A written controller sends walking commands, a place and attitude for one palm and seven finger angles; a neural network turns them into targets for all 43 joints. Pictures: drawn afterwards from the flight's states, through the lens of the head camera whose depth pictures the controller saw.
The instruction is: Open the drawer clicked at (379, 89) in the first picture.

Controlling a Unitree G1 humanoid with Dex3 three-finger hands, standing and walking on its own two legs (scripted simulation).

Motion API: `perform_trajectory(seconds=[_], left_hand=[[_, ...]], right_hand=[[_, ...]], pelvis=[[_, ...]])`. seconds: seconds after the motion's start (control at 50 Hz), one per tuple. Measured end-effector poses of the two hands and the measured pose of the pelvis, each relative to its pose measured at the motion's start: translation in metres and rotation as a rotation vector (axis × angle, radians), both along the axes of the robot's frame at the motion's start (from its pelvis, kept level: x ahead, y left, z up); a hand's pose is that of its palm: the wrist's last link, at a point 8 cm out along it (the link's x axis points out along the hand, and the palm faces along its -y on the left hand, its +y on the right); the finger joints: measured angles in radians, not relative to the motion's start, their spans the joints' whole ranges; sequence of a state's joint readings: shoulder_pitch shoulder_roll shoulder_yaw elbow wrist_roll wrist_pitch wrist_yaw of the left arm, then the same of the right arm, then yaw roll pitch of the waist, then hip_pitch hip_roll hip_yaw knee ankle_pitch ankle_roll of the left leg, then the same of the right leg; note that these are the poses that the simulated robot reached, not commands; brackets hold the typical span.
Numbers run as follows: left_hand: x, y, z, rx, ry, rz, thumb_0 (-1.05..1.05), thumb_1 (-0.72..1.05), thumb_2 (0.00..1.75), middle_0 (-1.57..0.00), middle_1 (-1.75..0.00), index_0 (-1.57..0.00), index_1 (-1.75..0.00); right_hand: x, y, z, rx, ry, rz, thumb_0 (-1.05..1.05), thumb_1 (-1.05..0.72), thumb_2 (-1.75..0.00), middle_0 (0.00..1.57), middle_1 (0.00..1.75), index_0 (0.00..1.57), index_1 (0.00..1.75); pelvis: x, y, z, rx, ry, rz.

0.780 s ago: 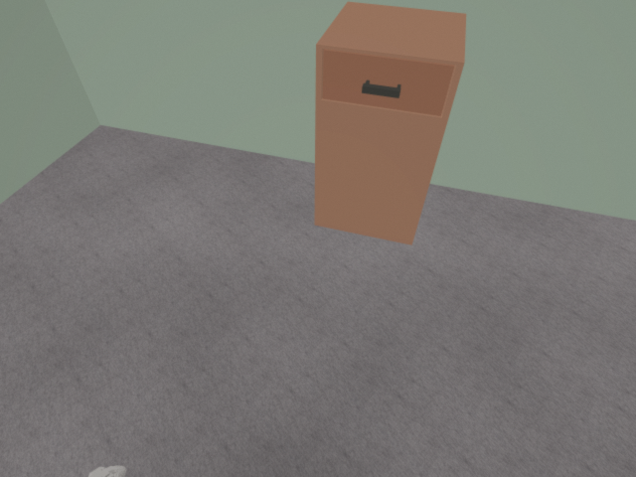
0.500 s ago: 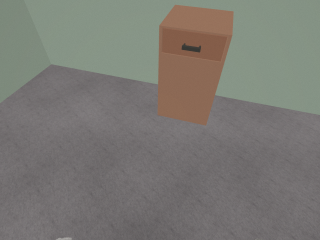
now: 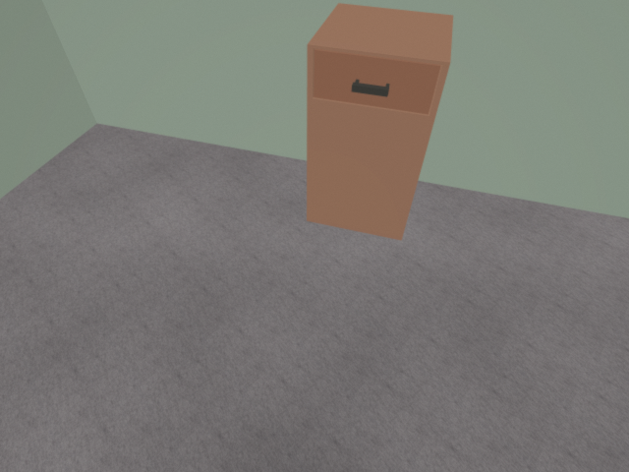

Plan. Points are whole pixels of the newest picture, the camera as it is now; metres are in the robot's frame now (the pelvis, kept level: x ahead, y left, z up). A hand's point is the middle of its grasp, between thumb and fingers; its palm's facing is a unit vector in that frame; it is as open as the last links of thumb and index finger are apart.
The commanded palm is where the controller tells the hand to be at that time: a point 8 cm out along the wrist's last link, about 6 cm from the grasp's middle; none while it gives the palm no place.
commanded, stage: stand and wait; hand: left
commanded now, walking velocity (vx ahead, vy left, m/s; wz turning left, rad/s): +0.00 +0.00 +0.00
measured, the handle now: (371, 86) +1.23 -0.12 -0.08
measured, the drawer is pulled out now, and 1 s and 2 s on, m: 0.00 0.00 0.00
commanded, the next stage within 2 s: look at it before walking up in 0.04 s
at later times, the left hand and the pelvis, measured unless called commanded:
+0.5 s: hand out of the picture +0.07 +0.24 -0.16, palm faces -0.03 -0.94 -0.33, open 7.3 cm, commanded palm none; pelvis +0.00 +0.00 +0.00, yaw +0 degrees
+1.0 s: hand out of the picture +0.06 +0.21 -0.18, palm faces -0.06 -0.97 -0.25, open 7.3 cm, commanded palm none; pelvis +0.03 +0.00 -0.01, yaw -4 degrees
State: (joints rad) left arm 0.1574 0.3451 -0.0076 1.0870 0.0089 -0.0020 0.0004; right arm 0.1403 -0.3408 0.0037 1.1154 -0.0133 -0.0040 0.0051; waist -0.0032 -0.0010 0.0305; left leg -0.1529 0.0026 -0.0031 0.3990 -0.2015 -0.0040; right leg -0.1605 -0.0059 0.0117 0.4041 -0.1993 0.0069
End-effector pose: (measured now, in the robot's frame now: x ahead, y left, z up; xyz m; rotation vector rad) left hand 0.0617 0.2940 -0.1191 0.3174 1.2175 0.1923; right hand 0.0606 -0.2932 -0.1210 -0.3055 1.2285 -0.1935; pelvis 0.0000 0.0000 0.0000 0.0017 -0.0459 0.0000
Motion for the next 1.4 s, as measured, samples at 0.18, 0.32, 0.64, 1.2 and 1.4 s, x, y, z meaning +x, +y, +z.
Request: perform_trajectory(seconds=[0.18, 0.32, 0.64, 1.2, 1.4], left_hand=[[0.004, -0.004, 0.0, -0.008, -0.014, -0.007, 0.0, 0.91, 0.9, -0.2, -0.3, -0.2, -0.3], [0.006, -0.005, -0.001, -0.014, -0.012, -0.009, 0.0, 0.91, 0.9, -0.2, -0.3, -0.2, -0.3], [0.007, -0.003, 0.0, -0.008, -0.004, -0.001, 0.0, 0.91, 0.9, -0.2, -0.3, -0.2, -0.3], [0.006, -0.085, -0.039, -0.148, 0.165, 0.035, 0.0, 0.91, 0.9, -0.2, -0.3, -0.2, -0.3], [0.028, -0.073, -0.031, -0.179, 0.391, 0.017, 0.0, 0.91, 0.9, -0.2, -0.3, -0.21, -0.3]], right_hand=[[0.002, 0.002, 0.0, 0.006, -0.009, 0.003, 0.0, -0.9, -0.9, 0.2, 0.3, 0.2, 0.3], [0.006, 0.003, 0.002, 0.005, -0.015, 0.007, 0.0, -0.9, -0.9, 0.2, 0.3, 0.2, 0.3], [0.018, 0.002, 0.004, 0.001, -0.023, 0.018, 0.0, -0.9, -0.9, 0.2, 0.3, 0.2, 0.3], [-0.008, 0.028, -0.042, 0.121, 0.167, -0.168, 0.01, -0.9, -0.9, 0.2, 0.3, 0.2, 0.3], [0.175, 0.049, -0.01, 0.127, -0.18, -0.151, 0.01, -0.9, -0.9, 0.2, 0.3, 0.2, 0.3]], pelvis=[[-0.001, 0.0, 0.0, 0.0, 0.004, 0.0], [0.0, 0.0, 0.001, 0.0, 0.006, -0.001], [0.005, -0.001, 0.002, 0.0, 0.007, 0.002], [0.087, -0.021, -0.022, -0.016, 0.042, -0.122], [0.161, 0.002, -0.013, -0.005, 0.058, -0.218]])
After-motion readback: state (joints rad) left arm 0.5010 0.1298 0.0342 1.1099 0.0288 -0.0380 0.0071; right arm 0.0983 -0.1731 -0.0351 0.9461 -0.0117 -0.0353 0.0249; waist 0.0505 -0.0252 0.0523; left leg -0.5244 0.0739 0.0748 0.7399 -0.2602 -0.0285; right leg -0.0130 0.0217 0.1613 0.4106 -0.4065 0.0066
